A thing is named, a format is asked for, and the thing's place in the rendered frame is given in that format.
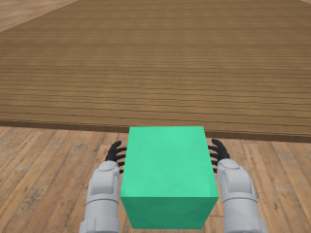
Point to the carton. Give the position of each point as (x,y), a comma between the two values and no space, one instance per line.
(168,180)

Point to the left robot forearm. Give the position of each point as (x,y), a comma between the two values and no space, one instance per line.
(102,200)

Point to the right robot forearm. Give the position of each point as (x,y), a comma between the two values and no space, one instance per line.
(239,199)

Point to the right robot hand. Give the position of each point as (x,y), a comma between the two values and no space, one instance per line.
(221,153)

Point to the left robot hand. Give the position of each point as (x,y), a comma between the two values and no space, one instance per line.
(112,154)

